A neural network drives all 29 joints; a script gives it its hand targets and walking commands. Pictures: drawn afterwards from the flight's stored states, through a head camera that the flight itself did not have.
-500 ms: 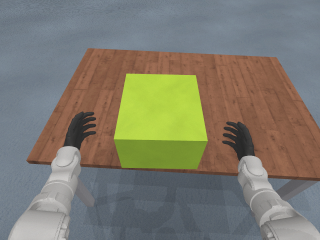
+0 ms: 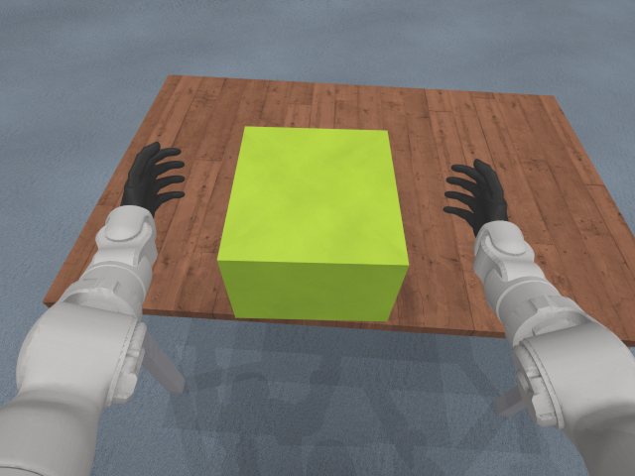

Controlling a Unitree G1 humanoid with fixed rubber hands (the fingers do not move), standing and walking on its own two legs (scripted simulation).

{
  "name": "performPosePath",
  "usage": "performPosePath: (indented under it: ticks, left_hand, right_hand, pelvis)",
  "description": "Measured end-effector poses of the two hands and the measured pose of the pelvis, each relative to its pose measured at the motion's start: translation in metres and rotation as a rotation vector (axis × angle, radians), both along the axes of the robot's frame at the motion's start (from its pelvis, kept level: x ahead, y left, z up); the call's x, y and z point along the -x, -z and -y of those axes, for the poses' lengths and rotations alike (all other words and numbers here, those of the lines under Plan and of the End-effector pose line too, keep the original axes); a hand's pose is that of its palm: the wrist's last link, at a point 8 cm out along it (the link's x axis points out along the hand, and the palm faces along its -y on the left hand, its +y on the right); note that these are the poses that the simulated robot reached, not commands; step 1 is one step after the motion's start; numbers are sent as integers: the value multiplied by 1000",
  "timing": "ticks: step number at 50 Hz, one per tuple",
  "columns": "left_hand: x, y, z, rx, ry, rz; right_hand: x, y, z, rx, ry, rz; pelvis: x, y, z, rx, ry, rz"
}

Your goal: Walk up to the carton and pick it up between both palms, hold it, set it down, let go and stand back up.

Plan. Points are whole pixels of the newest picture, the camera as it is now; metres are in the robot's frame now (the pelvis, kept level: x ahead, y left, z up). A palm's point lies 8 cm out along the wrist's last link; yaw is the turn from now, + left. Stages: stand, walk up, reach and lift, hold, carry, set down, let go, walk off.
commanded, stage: reach and lift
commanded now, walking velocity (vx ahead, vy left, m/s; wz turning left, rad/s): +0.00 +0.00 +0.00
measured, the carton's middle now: (313, 221) +0.51 +0.02 -0.04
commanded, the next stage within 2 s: none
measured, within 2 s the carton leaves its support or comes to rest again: neither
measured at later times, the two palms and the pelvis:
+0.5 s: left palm (142, 173) +0.46 +0.25 +0.11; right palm (478, 183) +0.46 -0.20 +0.10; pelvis +0.00 -0.01 -0.01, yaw +2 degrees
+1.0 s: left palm (170, 216) +0.46 +0.24 +0.02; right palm (453, 225) +0.46 -0.19 +0.02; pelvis +0.00 +0.00 -0.03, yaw +1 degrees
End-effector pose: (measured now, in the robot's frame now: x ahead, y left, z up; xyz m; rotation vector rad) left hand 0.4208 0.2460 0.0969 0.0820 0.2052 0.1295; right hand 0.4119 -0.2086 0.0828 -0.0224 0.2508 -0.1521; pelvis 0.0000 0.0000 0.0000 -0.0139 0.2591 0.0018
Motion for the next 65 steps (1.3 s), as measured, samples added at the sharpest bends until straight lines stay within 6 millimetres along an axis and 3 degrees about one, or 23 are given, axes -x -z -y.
performPosePath:
  ticks: [24,30,46,54,65]
  left_hand:
    - [-39,-17,-4,-38,-25,-11]
    - [-39,-3,-5,-44,-21,-25]
    - [-39,62,2,-49,-9,-50]
    - [-43,79,13,-32,12,-53]
    - [-47,77,26,-17,33,-34]
  right_hand:
    - [-50,-19,-5,15,-21,-1]
    - [-50,-7,-7,24,-17,-19]
    - [-44,59,-15,27,-19,-44]
    - [-46,69,-17,34,-16,-34]
    - [-49,69,-35,18,-36,-21]
  pelvis:
    - [2,7,11,-7,-25,-131]
    - [-1,8,10,-5,-28,-146]
    - [2,27,4,8,-23,-258]
    - [3,34,1,9,-13,-281]
    - [1,35,-4,13,-5,-276]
